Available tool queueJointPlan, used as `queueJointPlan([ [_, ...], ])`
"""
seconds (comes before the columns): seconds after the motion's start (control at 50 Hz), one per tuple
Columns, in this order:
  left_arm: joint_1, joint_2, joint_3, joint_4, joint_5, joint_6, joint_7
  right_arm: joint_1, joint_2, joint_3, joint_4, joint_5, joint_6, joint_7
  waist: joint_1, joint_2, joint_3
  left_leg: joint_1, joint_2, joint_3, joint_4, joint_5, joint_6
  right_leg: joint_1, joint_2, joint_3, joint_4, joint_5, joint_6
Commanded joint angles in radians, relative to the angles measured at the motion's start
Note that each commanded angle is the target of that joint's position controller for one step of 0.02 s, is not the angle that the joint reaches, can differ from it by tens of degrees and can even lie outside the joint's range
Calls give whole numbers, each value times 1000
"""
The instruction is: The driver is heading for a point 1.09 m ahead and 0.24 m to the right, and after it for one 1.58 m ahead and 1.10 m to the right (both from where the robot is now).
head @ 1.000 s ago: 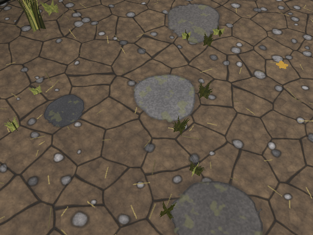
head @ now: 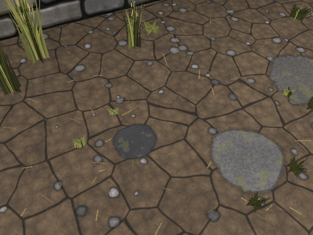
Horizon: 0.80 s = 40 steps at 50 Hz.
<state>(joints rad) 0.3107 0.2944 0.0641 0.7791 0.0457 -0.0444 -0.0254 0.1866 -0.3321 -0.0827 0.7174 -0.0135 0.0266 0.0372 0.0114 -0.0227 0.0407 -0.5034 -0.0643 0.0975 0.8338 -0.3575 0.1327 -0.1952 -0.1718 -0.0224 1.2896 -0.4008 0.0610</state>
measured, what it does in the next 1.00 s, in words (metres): walks ahead, turning right: right foot, then left foot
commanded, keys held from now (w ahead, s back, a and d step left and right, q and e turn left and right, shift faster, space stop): w+q+shift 0.08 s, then w+e+shift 0.92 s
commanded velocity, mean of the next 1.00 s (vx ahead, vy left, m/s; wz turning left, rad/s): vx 0.98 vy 0.00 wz -0.39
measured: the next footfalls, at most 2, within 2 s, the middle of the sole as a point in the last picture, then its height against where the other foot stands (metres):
right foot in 0.40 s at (154, 205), level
left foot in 0.82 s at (121, 123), level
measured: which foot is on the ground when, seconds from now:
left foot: down 0.00-0.40, up 0.42-0.80, down 0.82-1.00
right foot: up 0.00-0.38, down 0.40-0.82, up 0.84-1.00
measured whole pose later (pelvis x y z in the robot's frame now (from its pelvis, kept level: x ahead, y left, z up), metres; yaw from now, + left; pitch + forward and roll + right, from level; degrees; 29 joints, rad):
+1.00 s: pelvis +0.95 +0.07 +0.04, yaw -26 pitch +2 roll +2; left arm 0.21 0.39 0.09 0.76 0.03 -0.02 -0.05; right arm 0.31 -0.32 -0.04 0.78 -0.04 -0.09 -0.01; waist -0.01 -0.05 0.01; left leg -0.19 0.04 0.12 0.44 -0.28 -0.03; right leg -0.59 -0.01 -0.01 1.30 -0.27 -0.10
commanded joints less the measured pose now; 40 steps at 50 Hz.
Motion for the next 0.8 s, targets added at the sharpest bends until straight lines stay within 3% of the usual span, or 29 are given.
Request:
queueJointPlan([
  [0.02,-115,96,-4,-173,16,-56,10,189,-211,-58,-5,-10,-34,-29,-46,15,-54,491,247,-647,-570,-112,156,-585,26,76,88,103,-30],
  [0.06,-68,94,-10,-152,30,-24,9,128,-154,-34,-23,5,-59,-30,7,48,-42,344,173,-547,-596,-28,155,-479,12,83,16,137,-18],
  [0.12,-125,71,-24,-148,26,8,-7,179,-104,-14,-4,12,-93,-26,2,10,19,302,132,-441,-664,70,148,-518,4,33,-147,208,-5],
  [0.16,-237,52,-36,-172,13,5,-17,255,-88,-5,26,12,-111,-23,-45,25,70,348,120,-367,-709,296,107,-567,21,-16,-297,329,-21],
  [0.22,-315,31,-49,-172,-9,-1,-26,314,-80,8,62,24,-128,-21,-86,29,61,466,99,-231,-719,651,7,-554,78,-90,-481,481,-73],
  [0.24,-353,15,-59,-188,-18,-8,-31,322,-82,13,69,20,-134,-24,-94,66,76,468,120,-207,-735,754,-4,-522,83,-112,-572,507,-93],
  [0.28,-394,20,-61,-188,-29,-16,-32,329,-76,24,101,8,-143,-33,-93,76,79,526,146,-140,-788,937,-34,-438,130,-140,-681,564,-142],
  [0.3,-366,43,-55,-170,-34,-19,-32,314,-99,22,106,2,-145,-41,-70,88,47,581,159,-108,-775,1093,-52,-381,175,-145,-705,564,-163],
  [0.32,-278,69,-46,-130,-46,-12,-32,283,-134,16,98,-4,-146,-51,-26,110,-38,649,160,-75,-709,1364,-77,-294,246,-148,-673,527,-170],
  [0.34,-235,89,-41,-120,-44,-13,-29,284,-161,9,103,-16,-142,-64,4,141,-41,673,209,-59,-613,1557,-96,-258,263,-147,-667,465,-191],
  [0.36,-111,129,-27,-84,-43,-8,-21,259,-171,4,106,-38,-127,-75,76,156,-87,700,237,-53,-453,1679,-113,-162,297,-146,-662,398,-212],
  [0.38,91,166,-7,-14,-44,-4,-11,211,-173,0,100,-57,-112,-83,170,157,-148,673,231,-37,-232,1688,-119,-3,317,-142,-658,383,-220],
  [0.4,342,199,18,68,-48,-2,-2,90,-198,-10,69,-61,-96,-88,317,122,-192,546,180,-6,165,1590,-124,201,277,-85,-748,376,-269],
  [0.42,452,225,31,115,-41,8,8,-7,-86,20,32,-60,-114,-74,321,-74,-176,183,32,-23,656,605,-111,412,175,91,-653,251,-314],
  [0.44,269,256,38,95,-14,12,10,157,27,52,-34,-1,-136,-44,76,-380,-237,-295,-111,-159,947,-129,-175,626,-61,756,-835,129,-540],
  [0.46,165,184,37,43,-26,11,3,119,-38,68,-41,-18,-155,-45,95,-128,-228,-333,-31,-262,876,-16,-130,544,-84,892,-1007,-48,-542],
  [0.48,139,135,29,51,-36,9,6,50,-77,67,-50,-26,-166,-34,63,28,-130,-302,28,-278,780,59,-116,380,-68,804,-1052,-132,-502],
  [0.5,117,94,19,59,-31,5,8,17,-74,74,-56,-39,-168,-31,19,143,-49,-239,66,-248,670,88,-104,204,-25,714,-1087,-68,-451],
  [0.54,104,96,7,80,-32,-19,24,-2,-37,93,-85,-73,-128,-23,-54,139,46,-167,112,-227,556,63,-136,-44,70,560,-1111,49,-413],
  [0.56,100,111,8,78,-36,-33,20,-5,-23,102,-98,-77,-108,-20,-71,106,67,-146,136,-205,469,47,-149,-131,99,515,-1128,53,-410],
  [0.58,92,133,15,70,-38,-45,16,-51,-19,111,-125,-78,-100,-16,-71,89,92,-116,155,-172,352,63,-163,-216,126,472,-1158,80,-410],
  [0.62,93,147,26,56,-40,-53,16,-187,-15,123,-176,-53,-103,-6,-27,55,122,-22,164,-120,94,211,-191,-320,164,415,-1204,186,-390],
  [0.66,124,151,36,62,-56,-56,9,-277,23,136,-204,-26,-105,-2,36,16,102,98,139,-89,-120,420,-191,-307,192,378,-1199,334,-328],
  [0.68,145,165,43,66,-62,-56,4,-286,22,134,-205,-19,-106,-4,59,4,70,132,119,-79,-169,490,-184,-248,181,384,-1184,431,-311],
  [0.74,184,190,58,75,-56,-45,10,-286,-19,117,-206,-20,-114,-18,87,-22,3,144,75,-90,-311,448,-163,5,159,399,-1042,672,-265],
  [0.76,185,203,61,76,-53,-44,15,-238,-49,103,-191,-23,-120,-27,65,-22,-48,212,47,-92,-340,379,-151,65,159,397,-940,822,-241],
  [0.78,170,235,68,73,-44,-44,15,-121,-92,81,-160,-19,-126,-39,2,-26,-138,345,26,-95,-342,285,-139,90,163,390,-770,919,-218],
  [0.8,108,251,72,56,-42,-50,11,67,-133,57,-115,-20,-133,-53,-114,-25,-232,569,79,-134,-329,236,-122,-8,196,378,-543,847,-198],
])
Velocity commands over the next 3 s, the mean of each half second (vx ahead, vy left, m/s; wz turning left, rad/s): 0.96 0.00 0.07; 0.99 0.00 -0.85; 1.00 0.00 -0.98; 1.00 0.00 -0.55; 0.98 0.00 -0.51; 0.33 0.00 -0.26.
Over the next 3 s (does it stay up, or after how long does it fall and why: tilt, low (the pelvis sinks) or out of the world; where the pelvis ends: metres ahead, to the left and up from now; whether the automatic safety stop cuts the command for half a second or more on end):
stays up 1.76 -1.24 0.03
